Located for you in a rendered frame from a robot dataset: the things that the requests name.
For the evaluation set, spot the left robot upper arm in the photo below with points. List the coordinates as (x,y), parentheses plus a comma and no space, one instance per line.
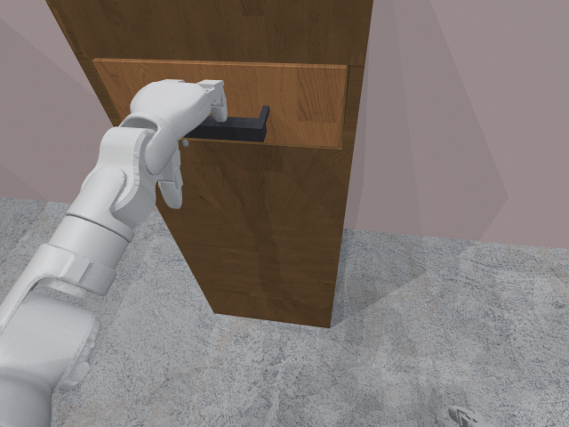
(45,347)

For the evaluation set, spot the robot right hand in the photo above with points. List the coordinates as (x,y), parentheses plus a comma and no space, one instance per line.
(467,418)

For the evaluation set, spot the left robot forearm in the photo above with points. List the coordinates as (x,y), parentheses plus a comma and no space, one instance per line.
(115,197)

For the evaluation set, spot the handle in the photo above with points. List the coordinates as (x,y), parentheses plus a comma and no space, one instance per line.
(233,129)

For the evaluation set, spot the cabinet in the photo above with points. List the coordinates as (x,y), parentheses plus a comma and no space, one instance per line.
(260,224)

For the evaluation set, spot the robot left hand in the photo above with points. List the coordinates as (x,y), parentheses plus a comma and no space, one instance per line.
(183,106)

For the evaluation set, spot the drawer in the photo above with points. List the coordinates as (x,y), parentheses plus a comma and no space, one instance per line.
(305,100)

